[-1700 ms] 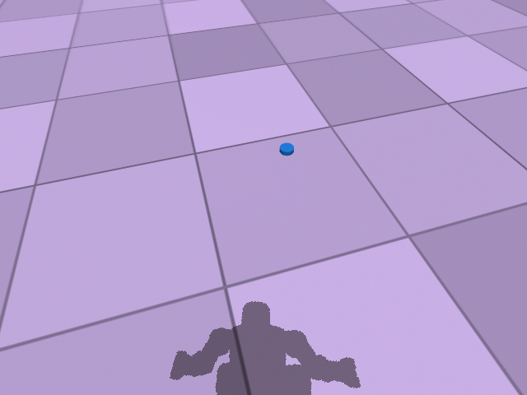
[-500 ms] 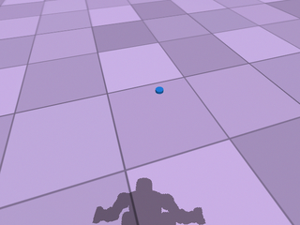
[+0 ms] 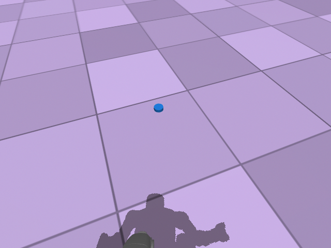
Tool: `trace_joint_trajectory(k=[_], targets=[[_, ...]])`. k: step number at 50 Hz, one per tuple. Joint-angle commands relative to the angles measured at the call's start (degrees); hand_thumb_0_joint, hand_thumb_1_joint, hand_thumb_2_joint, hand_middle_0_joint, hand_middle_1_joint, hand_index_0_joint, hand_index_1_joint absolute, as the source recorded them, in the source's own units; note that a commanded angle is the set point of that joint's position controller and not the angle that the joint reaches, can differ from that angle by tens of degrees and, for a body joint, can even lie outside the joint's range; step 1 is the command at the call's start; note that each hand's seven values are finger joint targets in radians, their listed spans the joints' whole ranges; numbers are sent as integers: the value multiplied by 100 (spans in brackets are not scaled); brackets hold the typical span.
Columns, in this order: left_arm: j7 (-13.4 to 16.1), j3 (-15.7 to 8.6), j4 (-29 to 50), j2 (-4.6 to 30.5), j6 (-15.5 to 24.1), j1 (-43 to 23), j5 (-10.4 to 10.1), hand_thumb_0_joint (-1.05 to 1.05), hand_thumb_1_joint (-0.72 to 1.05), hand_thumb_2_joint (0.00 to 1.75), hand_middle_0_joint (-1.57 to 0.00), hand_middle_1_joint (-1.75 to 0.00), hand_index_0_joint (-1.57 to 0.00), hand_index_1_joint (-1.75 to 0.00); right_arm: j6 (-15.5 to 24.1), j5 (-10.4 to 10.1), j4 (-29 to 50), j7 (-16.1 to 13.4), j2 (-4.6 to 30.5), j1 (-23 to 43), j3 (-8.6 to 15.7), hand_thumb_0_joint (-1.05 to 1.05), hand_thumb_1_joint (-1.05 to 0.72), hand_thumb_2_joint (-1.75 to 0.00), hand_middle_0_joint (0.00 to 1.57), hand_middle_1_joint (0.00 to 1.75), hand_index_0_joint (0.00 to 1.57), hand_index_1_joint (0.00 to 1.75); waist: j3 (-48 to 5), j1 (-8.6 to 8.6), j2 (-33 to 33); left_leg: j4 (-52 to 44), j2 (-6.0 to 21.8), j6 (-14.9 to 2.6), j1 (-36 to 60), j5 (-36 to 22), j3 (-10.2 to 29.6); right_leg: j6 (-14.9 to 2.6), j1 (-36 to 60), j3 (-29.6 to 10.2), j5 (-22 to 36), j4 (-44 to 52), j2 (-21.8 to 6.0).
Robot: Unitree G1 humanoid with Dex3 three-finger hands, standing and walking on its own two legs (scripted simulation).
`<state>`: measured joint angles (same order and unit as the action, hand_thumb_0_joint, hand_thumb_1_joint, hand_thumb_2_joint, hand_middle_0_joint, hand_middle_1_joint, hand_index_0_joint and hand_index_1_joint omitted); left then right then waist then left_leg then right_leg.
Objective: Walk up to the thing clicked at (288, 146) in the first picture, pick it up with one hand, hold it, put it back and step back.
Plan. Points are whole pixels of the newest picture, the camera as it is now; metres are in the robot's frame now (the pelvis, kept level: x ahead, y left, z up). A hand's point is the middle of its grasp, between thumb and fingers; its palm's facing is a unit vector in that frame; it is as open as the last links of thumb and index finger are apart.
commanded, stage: walk up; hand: left
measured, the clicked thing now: (158, 107) +1.31 +0.21 -0.76
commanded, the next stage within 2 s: none
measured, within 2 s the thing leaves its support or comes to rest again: neither
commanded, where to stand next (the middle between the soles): +0.96 +0.01 m, yaw -3 degrees
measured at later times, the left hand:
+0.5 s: hand (104, 161) +0.39 +0.27 -0.13, palm faces -0.14 -0.89 -0.43, open 7.4 cm
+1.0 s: hand (106, 141) +0.50 +0.31 -0.17, palm faces -0.08 -0.93 -0.37, open 7.4 cm
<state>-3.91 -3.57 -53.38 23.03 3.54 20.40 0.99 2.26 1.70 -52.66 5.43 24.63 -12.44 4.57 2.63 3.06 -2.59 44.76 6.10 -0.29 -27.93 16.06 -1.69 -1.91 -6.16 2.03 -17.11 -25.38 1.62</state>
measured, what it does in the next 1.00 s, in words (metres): walks ahead: left foot, then right foot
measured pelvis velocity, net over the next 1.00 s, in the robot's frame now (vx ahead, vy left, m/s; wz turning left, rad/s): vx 0.46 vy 0.02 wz -0.06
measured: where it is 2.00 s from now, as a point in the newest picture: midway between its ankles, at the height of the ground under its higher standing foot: (178, 154)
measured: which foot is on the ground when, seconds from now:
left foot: up 0.00-0.08, down 0.10-0.50, up 0.52-0.88, down 0.90-1.00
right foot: down 0.00-0.12, up 0.14-0.46, down 0.48-0.92, up 0.94-1.00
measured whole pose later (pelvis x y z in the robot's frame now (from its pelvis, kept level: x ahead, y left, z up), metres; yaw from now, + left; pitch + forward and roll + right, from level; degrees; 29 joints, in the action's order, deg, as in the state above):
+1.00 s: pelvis +0.46 +0.02 -0.01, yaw -3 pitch -3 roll -1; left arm -1.7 -2.4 -52.9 25.5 2.8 19.5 0.4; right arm 4.9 0.3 -48.1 4.1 23.7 -13.7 4.4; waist 4.3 1.1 1.8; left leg 37.0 2.7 -2.0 -21.2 13.4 -5.1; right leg -2.2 -17.7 -1.4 -25.5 -60.5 -1.8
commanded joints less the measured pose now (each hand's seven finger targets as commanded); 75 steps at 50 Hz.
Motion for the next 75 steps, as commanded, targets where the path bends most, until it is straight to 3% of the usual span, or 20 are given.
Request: trace_joint_trajectory(k=[1,5,7,12,19,24,26,32,40,44,45,46,47,53,57,67,68,69,70,75], targets=[[94,-427,732,1763,247,-498,-28,0,90,90,-20,-30,-20,-30,227,-5,644,-50,1045,508,328,0,-90,-90,20,30,20,30,307,-111,688,-829,69,19,557,-500,-5,-971,-935,-1274,-838,1227,-1449],[126,-211,767,1283,228,-233,-19,0,90,90,-20,-30,-20,-30,366,60,242,-212,1404,-1138,559,0,-90,-90,20,30,20,30,-589,-981,-780,-1739,-192,-366,3524,310,19,-514,-2044,-241,1320,-2134,-623],[253,-211,754,1322,207,-24,-99,0,90,90,-20,-30,-20,-30,408,-58,473,-274,2033,-1280,689,0,-90,-90,20,30,20,30,-830,-914,-1156,-3356,1998,-1423,3646,2190,4160,-180,-3475,-796,-1396,-4480,232],[133,-217,470,1323,173,-76,-142,0,90,90,-20,-30,-20,-30,429,-159,728,-333,1335,-490,353,0,-90,-90,20,30,20,30,135,-384,-526,-3041,1175,-1155,1919,-467,1134,50,-2797,-777,-298,-3659,-645],[-91,-256,712,1122,139,-796,-44,0,90,90,-20,-30,-20,-30,442,-115,905,-268,1504,-410,363,0,-90,-90,20,30,20,30,-12,-390,-581,-2790,916,-1145,1633,-611,211,84,-1639,-4,753,-1208,-640],[66,-544,319,1619,235,480,-17,0,90,90,-20,-30,-20,-30,339,-140,958,-282,963,-612,130,0,-90,-90,20,30,20,30,-785,419,1325,571,127,-568,335,-614,-465,-226,1089,-401,-163,-234,-582],[157,-596,531,2304,281,506,-114,0,90,90,-20,-30,-20,-30,247,-141,960,-348,1149,-650,143,0,-90,-90,20,30,20,30,-613,353,1624,2584,-500,-226,-1195,1484,145,-1208,1053,-4262,-1601,1234,-2680],[221,-378,759,1613,329,-386,-145,0,90,90,-20,-30,-20,-30,170,-137,426,-230,1140,-944,193,0,-90,-90,20,30,20,30,20,-251,1112,1439,2,-105,-439,191,410,-1077,-376,-1450,625,970,-1646],[187,-410,880,1730,336,-272,-71,0,90,90,-20,-30,-20,-30,225,-72,773,-50,927,79,246,0,-90,-90,20,30,20,30,111,-47,947,-808,-69,-40,304,-604,-80,-1007,-707,-776,148,877,-1593],[208,-294,913,1601,291,-532,-35,0,90,90,-20,-30,-20,-30,284,-53,460,-115,1147,-853,391,0,-90,-90,20,30,20,30,-305,-738,291,-1223,-377,-210,2378,-469,-306,-666,-1535,-319,726,-542,-1366],[219,-171,900,1268,270,-238,-34,0,90,90,-20,-30,-20,-30,338,-6,291,-192,1461,-1519,508,0,-90,-90,20,30,20,30,-718,-1040,-731,-1790,-52,-480,3326,419,400,-443,-2040,90,1069,-2460,-895],[199,-60,952,790,243,40,-138,0,90,90,-20,-30,-20,-30,386,25,439,-256,1981,-1691,622,0,-90,-90,20,30,20,30,-733,-943,-1961,-2806,1487,-878,3806,1446,3302,-66,-3449,92,-1046,-3887,4],[320,-205,795,1460,188,-80,-107,0,90,90,-20,-30,-20,-30,359,-186,555,-258,2086,-1412,636,0,-90,-90,20,30,20,30,-646,-887,-1033,-3148,1918,-1428,3254,1767,4028,-156,-3446,-511,-1298,-4417,-203],[163,-187,359,1318,92,192,-118,0,90,90,-20,-30,-20,-30,396,-180,776,-340,1331,-545,310,0,-90,-90,20,30,20,30,-22,-353,-601,-3001,888,-1103,1849,-697,1025,81,-2512,-454,-66,-3329,-768],[63,-203,570,1195,57,-350,-31,0,90,90,-20,-30,-20,-30,405,-166,833,-327,1460,-697,330,0,-90,-90,20,30,20,30,128,-471,-506,-3114,1042,-1418,1974,-478,948,193,-2643,-170,60,-2278,-898],[131,-373,419,1264,217,-93,-22,0,90,90,-20,-30,-20,-30,256,-173,985,-336,1128,-665,158,0,-90,-90,20,30,20,30,-336,14,335,-986,427,-750,1053,-1266,208,-127,282,129,574,-331,-247],[201,-501,361,1604,261,431,14,0,90,90,-20,-30,-20,-30,269,-178,1050,-337,837,-799,49,0,-90,-90,20,30,20,30,-628,262,1320,556,-63,-537,336,-734,-161,-373,1011,-1085,-283,225,-1082],[254,-586,460,2128,297,597,-31,0,90,90,-20,-30,-20,-30,245,-188,1102,-338,686,-963,-23,0,-90,-90,20,30,20,30,-701,242,1986,1658,-743,-248,-877,1294,-246,-983,1482,-3681,-1099,1124,-2596],[242,-539,490,2136,260,349,-112,0,90,90,-20,-30,-20,-30,161,-116,939,-418,1253,-697,128,0,-90,-90,20,30,20,30,-340,214,1205,2119,-449,-247,-946,1621,291,-1460,754,-4048,-1428,1135,-2842],[270,-363,731,1581,271,-400,-119,0,90,90,-20,-30,-20,-30,113,-147,483,-299,1096,-1133,160,0,-90,-90,20,30,20,30,13,-268,1212,1375,-121,-131,-258,355,424,-999,-369,-1376,244,1075,-1679]])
